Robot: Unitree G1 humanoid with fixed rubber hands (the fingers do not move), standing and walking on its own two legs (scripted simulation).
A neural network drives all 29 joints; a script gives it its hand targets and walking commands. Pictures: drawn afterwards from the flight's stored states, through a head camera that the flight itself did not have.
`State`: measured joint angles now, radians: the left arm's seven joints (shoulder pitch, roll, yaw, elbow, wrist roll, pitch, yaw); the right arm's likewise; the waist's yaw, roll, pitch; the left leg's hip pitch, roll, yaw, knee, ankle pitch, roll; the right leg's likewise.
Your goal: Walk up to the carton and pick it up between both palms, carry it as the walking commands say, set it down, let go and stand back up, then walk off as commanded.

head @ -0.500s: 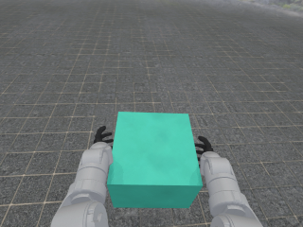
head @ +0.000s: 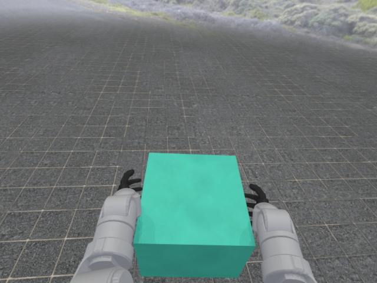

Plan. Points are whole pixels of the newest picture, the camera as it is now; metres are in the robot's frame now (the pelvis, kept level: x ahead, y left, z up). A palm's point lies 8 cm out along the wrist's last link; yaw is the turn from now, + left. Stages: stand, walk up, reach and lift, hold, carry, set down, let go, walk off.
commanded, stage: reach and lift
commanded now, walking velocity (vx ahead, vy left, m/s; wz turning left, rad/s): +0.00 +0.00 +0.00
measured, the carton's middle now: (191, 212) +0.34 +0.00 -0.01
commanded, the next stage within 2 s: hold in 0.76 s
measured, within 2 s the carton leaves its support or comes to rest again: neither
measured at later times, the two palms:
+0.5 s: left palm (125, 200) +0.32 +0.16 +0.04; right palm (259, 216) +0.30 -0.15 +0.04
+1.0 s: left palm (121, 209) +0.29 +0.16 +0.05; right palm (262, 218) +0.28 -0.15 +0.05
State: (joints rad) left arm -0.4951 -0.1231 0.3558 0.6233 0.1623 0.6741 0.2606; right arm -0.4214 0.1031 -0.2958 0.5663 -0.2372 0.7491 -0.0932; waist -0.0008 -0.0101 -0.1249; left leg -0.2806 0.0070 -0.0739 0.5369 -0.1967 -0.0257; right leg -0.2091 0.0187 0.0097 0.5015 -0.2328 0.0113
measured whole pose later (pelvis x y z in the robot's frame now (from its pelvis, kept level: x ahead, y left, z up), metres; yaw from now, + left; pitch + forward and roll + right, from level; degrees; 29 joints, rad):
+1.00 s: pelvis -0.01 +0.00 +0.00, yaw +0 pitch -4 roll -1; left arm -0.39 -0.15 0.32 0.51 0.17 0.66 0.24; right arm -0.37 0.11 -0.27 0.51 -0.26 0.73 -0.07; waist 0.00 -0.01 -0.12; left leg -0.27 0.00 -0.07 0.49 -0.15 -0.02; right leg -0.21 0.01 0.01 0.47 -0.20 0.01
